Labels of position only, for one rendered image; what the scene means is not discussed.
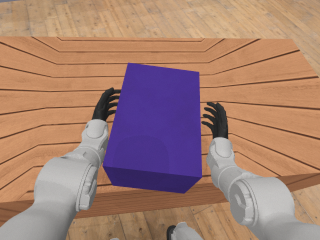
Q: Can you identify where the right robot forearm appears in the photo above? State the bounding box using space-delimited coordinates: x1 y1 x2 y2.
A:
206 137 295 214

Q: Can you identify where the pedestal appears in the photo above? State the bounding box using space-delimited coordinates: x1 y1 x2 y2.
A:
0 36 320 227

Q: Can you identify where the carton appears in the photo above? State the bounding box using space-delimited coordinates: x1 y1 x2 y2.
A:
102 62 202 194

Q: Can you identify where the right robot hand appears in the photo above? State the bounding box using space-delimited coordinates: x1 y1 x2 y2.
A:
201 102 228 139

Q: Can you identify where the right robot shin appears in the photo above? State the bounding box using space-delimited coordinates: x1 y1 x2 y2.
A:
173 222 188 231

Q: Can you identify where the robot right upper arm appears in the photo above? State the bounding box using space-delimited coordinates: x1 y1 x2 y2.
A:
230 177 320 240

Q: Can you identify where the right robot foot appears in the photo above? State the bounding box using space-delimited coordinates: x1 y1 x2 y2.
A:
166 225 176 240

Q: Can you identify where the left robot hand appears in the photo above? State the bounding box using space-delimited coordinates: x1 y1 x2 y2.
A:
91 87 121 122

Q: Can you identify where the robot left upper arm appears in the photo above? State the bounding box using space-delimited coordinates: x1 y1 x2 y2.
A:
0 157 98 240

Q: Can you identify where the left robot forearm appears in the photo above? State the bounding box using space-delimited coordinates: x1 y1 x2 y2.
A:
33 119 109 200

